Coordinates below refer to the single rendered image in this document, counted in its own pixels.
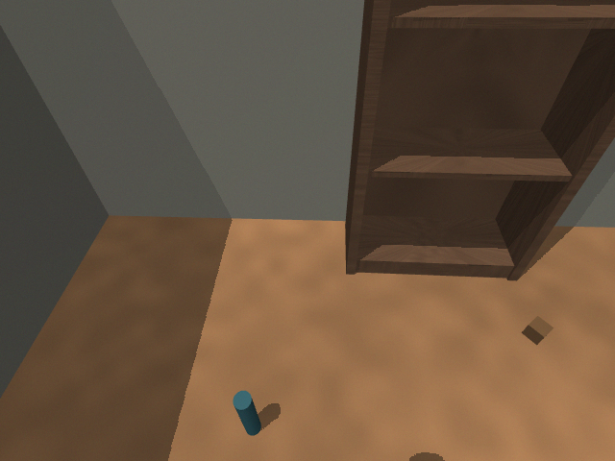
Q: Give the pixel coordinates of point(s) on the bookshelf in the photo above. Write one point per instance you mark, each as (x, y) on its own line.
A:
(476, 124)

